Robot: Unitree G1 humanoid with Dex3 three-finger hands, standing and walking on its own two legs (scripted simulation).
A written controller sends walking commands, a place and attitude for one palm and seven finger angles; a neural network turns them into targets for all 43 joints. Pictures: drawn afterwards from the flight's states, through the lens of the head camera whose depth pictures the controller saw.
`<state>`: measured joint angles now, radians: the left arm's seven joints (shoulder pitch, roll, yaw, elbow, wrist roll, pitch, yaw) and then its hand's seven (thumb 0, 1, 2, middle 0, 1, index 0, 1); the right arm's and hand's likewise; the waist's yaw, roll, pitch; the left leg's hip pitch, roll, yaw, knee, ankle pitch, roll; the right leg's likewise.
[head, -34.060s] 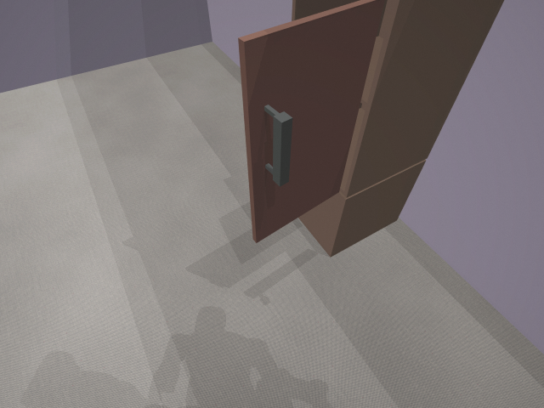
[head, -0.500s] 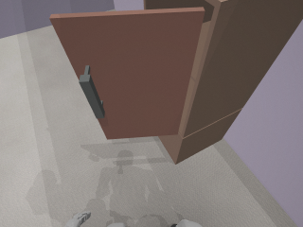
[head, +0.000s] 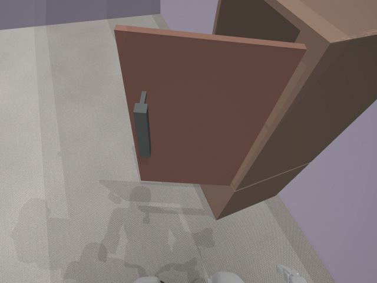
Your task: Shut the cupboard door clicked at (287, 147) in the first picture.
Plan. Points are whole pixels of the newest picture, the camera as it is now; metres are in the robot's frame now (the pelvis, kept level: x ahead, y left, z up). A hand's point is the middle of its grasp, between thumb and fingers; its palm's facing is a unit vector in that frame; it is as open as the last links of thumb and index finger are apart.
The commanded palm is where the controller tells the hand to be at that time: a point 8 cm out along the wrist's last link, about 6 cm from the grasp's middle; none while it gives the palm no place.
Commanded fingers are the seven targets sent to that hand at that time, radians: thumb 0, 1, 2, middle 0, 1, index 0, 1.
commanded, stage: come to a stop and stand still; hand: left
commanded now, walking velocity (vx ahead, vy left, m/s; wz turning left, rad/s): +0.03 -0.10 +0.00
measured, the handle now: (144, 126) +0.44 +0.15 +0.03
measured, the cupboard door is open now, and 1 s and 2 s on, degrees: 66 66 66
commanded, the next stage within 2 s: look again from close up in 0.48 s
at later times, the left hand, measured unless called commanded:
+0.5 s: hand out of the picture -0.04 +0.13 -0.17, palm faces +0.03 -0.99 -0.16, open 7.4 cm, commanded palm none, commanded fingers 0.00 0.90 0.90 -0.20 -0.30 -0.20 -0.30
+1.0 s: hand out of the picture +0.01 +0.21 -0.18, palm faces -0.02 -0.96 -0.28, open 7.4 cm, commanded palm none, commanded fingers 0.00 0.90 0.90 -0.20 -0.30 -0.20 -0.30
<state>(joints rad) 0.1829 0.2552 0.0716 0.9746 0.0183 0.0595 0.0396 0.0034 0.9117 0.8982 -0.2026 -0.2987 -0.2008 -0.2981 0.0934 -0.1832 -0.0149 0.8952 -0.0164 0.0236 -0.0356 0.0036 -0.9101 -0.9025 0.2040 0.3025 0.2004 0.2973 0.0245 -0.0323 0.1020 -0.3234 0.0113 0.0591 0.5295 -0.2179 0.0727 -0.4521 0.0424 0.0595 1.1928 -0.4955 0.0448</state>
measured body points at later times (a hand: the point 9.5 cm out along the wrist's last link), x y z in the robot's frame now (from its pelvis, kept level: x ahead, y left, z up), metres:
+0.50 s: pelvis -0.03 -0.03 +0.01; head -0.02 -0.04 +0.46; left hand -0.04 +0.18 -0.15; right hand -0.08 -0.27 -0.15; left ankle -0.03 +0.08 -0.72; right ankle -0.10 -0.17 -0.74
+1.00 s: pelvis -0.02 +0.01 -0.01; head +0.00 +0.01 +0.44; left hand +0.01 +0.26 -0.16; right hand +0.05 -0.22 -0.16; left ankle -0.03 +0.09 -0.74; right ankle -0.10 -0.17 -0.74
